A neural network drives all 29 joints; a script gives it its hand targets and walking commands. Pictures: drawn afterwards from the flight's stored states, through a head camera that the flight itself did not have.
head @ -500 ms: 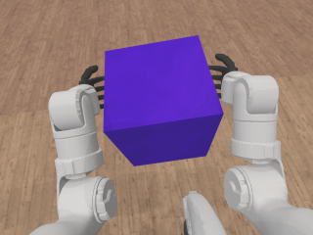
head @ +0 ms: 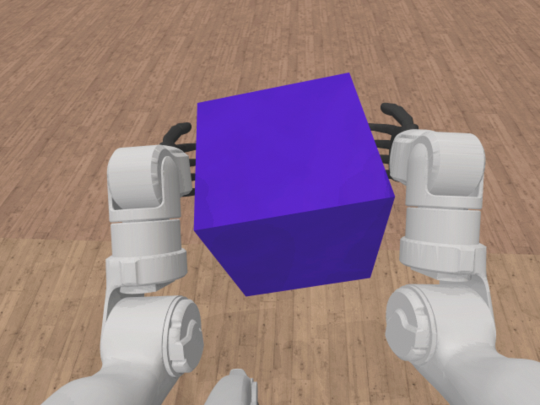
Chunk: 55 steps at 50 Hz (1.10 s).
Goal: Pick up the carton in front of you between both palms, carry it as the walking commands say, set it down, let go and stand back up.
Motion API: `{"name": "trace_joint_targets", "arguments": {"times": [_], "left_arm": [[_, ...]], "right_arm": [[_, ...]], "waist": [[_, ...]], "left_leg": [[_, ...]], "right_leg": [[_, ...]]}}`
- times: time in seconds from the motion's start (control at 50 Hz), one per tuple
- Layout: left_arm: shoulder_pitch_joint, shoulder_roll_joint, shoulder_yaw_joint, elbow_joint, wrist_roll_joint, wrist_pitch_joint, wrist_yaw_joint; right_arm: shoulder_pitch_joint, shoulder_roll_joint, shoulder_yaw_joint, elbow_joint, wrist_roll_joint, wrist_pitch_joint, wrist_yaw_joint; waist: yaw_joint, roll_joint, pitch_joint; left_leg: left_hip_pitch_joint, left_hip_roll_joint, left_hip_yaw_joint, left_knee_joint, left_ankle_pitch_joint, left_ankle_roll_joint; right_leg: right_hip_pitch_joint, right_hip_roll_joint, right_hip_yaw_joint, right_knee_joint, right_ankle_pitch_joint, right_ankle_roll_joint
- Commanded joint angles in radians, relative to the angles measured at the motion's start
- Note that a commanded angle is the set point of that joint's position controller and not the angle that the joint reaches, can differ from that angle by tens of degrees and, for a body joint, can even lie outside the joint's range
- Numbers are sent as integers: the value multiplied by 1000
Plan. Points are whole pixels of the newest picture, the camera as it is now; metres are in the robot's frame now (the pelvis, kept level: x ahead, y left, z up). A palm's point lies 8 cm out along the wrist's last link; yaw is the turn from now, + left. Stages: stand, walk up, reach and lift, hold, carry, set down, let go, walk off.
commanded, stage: carry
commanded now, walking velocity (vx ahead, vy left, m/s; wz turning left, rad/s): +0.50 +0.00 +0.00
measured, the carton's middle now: (291, 198) +0.40 +0.01 +0.09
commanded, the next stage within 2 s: none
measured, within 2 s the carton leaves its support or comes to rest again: neither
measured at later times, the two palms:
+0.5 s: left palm (220, 41) +0.68 +0.14 +0.20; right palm (385, 39) +0.67 -0.15 +0.20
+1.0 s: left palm out of the picture +0.97 +0.17 +0.21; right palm out of the picture +0.95 -0.12 +0.22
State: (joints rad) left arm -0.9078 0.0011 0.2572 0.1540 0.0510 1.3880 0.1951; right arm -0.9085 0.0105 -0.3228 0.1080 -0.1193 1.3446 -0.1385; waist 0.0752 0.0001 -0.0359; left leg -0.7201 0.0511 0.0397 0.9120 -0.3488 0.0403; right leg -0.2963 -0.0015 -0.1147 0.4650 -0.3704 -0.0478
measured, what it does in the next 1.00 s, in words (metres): climbs: left foot, then right foot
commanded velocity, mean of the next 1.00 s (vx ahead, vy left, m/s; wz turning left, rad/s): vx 0.50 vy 0.00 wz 0.00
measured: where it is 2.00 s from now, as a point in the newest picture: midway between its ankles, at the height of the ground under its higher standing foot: (290, 175)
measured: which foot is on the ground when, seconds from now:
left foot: up 0.00-0.08, down 0.10-0.52, up 0.54-0.86, down 0.88-1.00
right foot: down 0.00-0.12, up 0.14-0.48, down 0.50-0.90, up 0.92-1.00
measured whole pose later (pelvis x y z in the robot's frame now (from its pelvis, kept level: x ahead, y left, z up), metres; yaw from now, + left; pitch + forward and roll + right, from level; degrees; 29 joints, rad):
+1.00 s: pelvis +0.58 +0.04 +0.05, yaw -1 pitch +4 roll +0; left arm -0.90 0.04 0.27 0.26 0.09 1.38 0.16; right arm -0.87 0.04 -0.25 0.21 -0.12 1.31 -0.16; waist -0.06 -0.01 -0.05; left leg -0.50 0.00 0.13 0.67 -0.37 0.06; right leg -0.47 -0.01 -0.01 1.24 -0.51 -0.02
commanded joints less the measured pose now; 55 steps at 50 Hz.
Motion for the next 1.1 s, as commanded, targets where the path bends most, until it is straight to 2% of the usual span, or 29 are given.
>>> {"name": "trace_joint_targets", "arguments": {"times": [0.0, 0.06, 0.08, 0.1, 0.12, 0.16, 0.18, 0.22, 0.28, 0.4, 0.42, 0.46, 0.48, 0.5, 0.52, 0.56, 0.58, 0.62, 0.68, 0.74, 0.8, 0.84, 0.86, 0.88, 0.9, 0.92, 0.96, 1.02, 1.08], "left_arm": [[-810, -1087, -532, -67, -467, -39, -317], [-802, -1086, -511, -24, -454, -49, -314], [-786, -1083, -499, 2, -445, -50, -312], [-787, -1083, -470, 15, -440, -50, -312], [-801, -1086, -464, 24, -431, -52, -312], [-817, -1077, -455, -3, -417, -61, -299], [-816, -1082, -455, -16, -414, -64, -290], [-825, -1074, -446, -65, -407, -64, -266], [-841, -1042, -457, -142, -400, -56, -234], [-745, -1003, -471, -51, -356, -31, -239], [-737, -1009, -471, -23, -356, -32, -247], [-716, -1033, -465, 33, -362, -42, -266], [-689, -1043, -458, 62, -369, -50, -274], [-691, -1029, -445, 73, -358, -66, -278], [-722, -1048, -448, 53, -374, -75, -283], [-811, -1114, -493, -45, -435, -78, -294], [-863, -1137, -514, -101, -470, -82, -298], [-927, -1157, -543, -174, -524, -83, -302], [-929, -1149, -549, -223, -545, -70, -304], [-882, -1101, -548, -217, -524, -53, -303], [-824, -1077, -547, -139, -487, -41, -306], [-799, -1074, -541, -76, -471, -39, -309], [-784, -1084, -536, -41, -463, -39, -311], [-780, -1080, -523, -18, -457, -41, -314], [-786, -1093, -502, -3, -445, -42, -319], [-811, -1094, -497, 7, -433, -49, -319], [-807, -1092, -478, -9, -419, -57, -308], [-805, -1094, -458, -63, -407, -64, -276], [-809, -1062, -464, -125, -391, -62, -243]], "right_arm": [[-625, 1056, 553, 113, 397, 11, 208], [-641, 1084, 550, 146, 436, 3, 228], [-616, 1085, 538, 172, 445, -3, 232], [-601, 1056, 520, 183, 432, -13, 232], [-620, 1081, 522, 182, 438, -19, 233], [-717, 1124, 553, 77, 494, -23, 243], [-771, 1144, 573, 22, 528, -26, 247], [-840, 1170, 604, -60, 580, -25, 247], [-839, 1155, 605, -111, 597, -9, 241], [-709, 1118, 581, 25, 531, 16, 248], [-697, 1118, 578, 52, 520, 13, 251], [-683, 1123, 571, 90, 509, 3, 256], [-686, 1121, 566, 102, 503, -1, 259], [-711, 1143, 560, 107, 504, -3, 265], [-748, 1127, 551, 90, 494, -11, 265], [-752, 1133, 554, 62, 481, -22, 248], [-742, 1132, 550, 43, 472, -24, 235], [-728, 1112, 545, -2, 455, -27, 209], [-708, 1069, 558, -58, 424, -20, 177], [-679, 1036, 571, -53, 406, -3, 167], [-634, 1032, 579, 24, 398, 7, 182], [-608, 1045, 571, 88, 404, 8, 204], [-580, 1046, 559, 133, 411, 4, 213], [-559, 1048, 545, 155, 416, -2, 222], [-578, 1041, 536, 165, 410, -15, 228], [-615, 1073, 540, 137, 433, -17, 235], [-728, 1122, 573, 35, 499, -24, 251], [-846, 1178, 618, -90, 584, -28, 256], [-840, 1170, 616, -121, 594, -14, 251]], "waist": [[-17, -158, -422], [-94, -115, -458], [-128, -14, -537], [-153, 247, -587], [-172, 323, -530], [-161, 90, -489], [-153, 39, -475], [-129, 76, -487], [-134, 121, -493], [-146, 152, -432], [-137, 161, -430], [-54, 119, -498], [2, 56, -587], [17, -236, -675], [28, -298, -593], [20, -66, -535], [10, -25, -514], [-17, -74, -526], [-15, -111, -514], [-9, -138, -476], [-19, -164, -436], [-82, -127, -451], [-121, -63, -523], [-166, 73, -603], [-168, 361, -609], [-165, 281, -551], [-168, 62, -507], [-131, 94, -509], [-136, 106, -500]], "left_leg": [[144, -45, 95, -206, 49, -7], [514, -110, 187, -393, 79, 29], [774, -14, 26, -402, 16, 66], [949, 249, -489, -507, -137, 195], [1003, 304, -732, -597, -40, 271], [938, 295, -573, -495, 191, 264], [893, 270, -488, -488, 227, 229], [846, 228, -366, -511, 178, 181], [847, 214, -290, -538, 163, 196], [765, 169, -94, -522, 389, 149], [742, 163, -64, -496, 444, 130], [612, 116, 61, -262, 680, 63], [442, 93, 83, -83, 533, 12], [155, -25, 67, 190, 208, -47], [-73, -128, -3, 369, -185, -43], [-163, -44, -69, 526, -155, 1], [-163, -16, -78, 490, -124, 9], [-129, -2, -71, 413, -86, 9], [-143, -1, -28, 302, -88, 2], [-44, 14, 2, 62, -13, -4], [138, -52, 105, -172, 23, -6], [389, -131, 213, -326, 80, 13], [640, -129, 191, -348, 90, 40], [873, 79, -163, -419, -122, 96], [1016, 275, -657, -525, -25, 234], [1037, 298, -708, -529, 132, 266], [960, 266, -512, -432, 419, 245], [883, 216, -358, -472, 302, 170], [868, 214, -296, -514, 259, 197]], "right_leg": [[271, -213, 165, -115, 295, -139], [148, -174, 50, 101, 408, -72], [0, -137, 0, 297, 346, -15], [-276, -28, -15, 556, 99, 49], [-509, 64, 55, 711, -186, 49], [-593, -15, 129, 886, -159, 12], [-589, -40, 137, 862, -129, 7], [-544, -51, 121, 796, -74, 10], [-561, -56, 88, 707, -42, 20], [-355, -12, -29, 279, 63, 20], [-276, 19, -71, 217, 66, 12], [104, 80, -145, 71, 136, -22], [387, -21, 7, 80, 76, -59], [587, -304, 559, -13, -34, -209], [628, -346, 790, -123, 118, -272], [565, -330, 603, -9, 352, -251], [510, -305, 525, -2, 370, -215], [458, -272, 432, -26, 274, -167], [445, -271, 374, -63, 232, -191], [375, -251, 260, -86, 266, -170], [304, -218, 152, -69, 357, -125], [231, -197, 64, 88, 545, -82], [137, -159, -1, 262, 612, -33], [-68, -113, -9, 495, 344, 27], [-377, 51, 28, 697, -107, 59], [-524, 47, 114, 866, -182, 43], [-588, -9, 141, 946, -141, 13], [-529, -37, 133, 804, -69, 11], [-543, -46, 98, 674, -52, 20]]}}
